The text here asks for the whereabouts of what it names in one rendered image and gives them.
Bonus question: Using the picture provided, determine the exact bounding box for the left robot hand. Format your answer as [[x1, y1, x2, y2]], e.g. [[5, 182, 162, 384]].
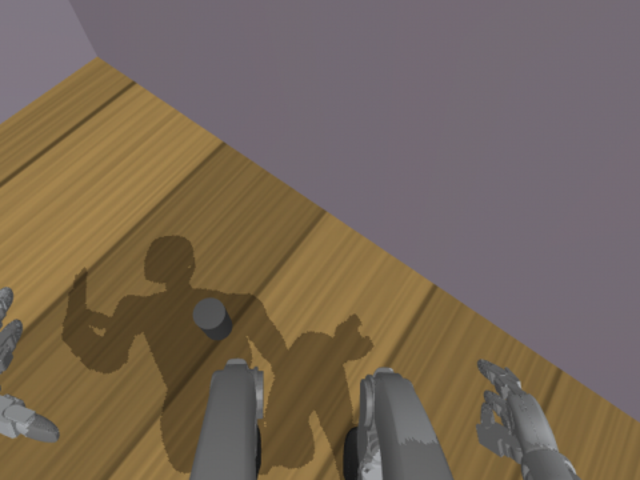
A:
[[0, 287, 60, 443]]

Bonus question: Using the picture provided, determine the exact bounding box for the can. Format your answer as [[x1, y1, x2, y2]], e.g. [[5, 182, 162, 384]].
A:
[[193, 298, 232, 340]]

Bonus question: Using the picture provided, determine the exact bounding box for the right robot foot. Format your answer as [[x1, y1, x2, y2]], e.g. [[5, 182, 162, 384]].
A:
[[343, 427, 359, 480]]

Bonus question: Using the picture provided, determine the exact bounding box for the right robot arm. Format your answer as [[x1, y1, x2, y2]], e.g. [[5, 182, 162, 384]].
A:
[[521, 449, 582, 480]]

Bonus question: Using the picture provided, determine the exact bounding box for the right robot hand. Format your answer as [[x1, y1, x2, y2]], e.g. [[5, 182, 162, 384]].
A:
[[476, 359, 559, 464]]

